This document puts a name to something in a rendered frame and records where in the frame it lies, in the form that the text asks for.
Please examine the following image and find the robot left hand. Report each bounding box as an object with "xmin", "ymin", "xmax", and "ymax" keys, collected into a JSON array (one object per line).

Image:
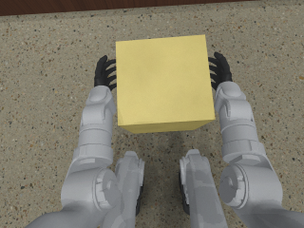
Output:
[{"xmin": 94, "ymin": 55, "xmax": 117, "ymax": 91}]

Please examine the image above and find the left robot upper arm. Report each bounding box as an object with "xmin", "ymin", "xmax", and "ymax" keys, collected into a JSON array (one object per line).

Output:
[{"xmin": 24, "ymin": 166, "xmax": 120, "ymax": 228}]

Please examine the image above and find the robot right foot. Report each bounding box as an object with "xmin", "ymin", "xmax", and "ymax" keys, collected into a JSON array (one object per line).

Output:
[{"xmin": 179, "ymin": 170, "xmax": 190, "ymax": 215}]

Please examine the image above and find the robot right forearm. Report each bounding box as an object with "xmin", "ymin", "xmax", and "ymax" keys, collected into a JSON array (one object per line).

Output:
[{"xmin": 214, "ymin": 81, "xmax": 283, "ymax": 193}]

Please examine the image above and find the robot right hand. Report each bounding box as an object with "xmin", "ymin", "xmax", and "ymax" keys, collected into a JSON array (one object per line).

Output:
[{"xmin": 208, "ymin": 51, "xmax": 233, "ymax": 91}]

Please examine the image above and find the right robot upper arm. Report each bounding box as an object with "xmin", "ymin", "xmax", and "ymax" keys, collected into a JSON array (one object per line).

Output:
[{"xmin": 218, "ymin": 163, "xmax": 304, "ymax": 228}]

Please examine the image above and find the right robot thigh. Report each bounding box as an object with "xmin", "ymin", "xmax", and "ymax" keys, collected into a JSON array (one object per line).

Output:
[{"xmin": 179, "ymin": 154, "xmax": 228, "ymax": 228}]

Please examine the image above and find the carton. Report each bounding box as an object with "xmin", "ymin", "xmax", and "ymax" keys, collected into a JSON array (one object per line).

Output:
[{"xmin": 116, "ymin": 34, "xmax": 216, "ymax": 134}]

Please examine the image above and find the robot left forearm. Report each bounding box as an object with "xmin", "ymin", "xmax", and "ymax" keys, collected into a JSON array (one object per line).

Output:
[{"xmin": 61, "ymin": 85, "xmax": 117, "ymax": 205}]

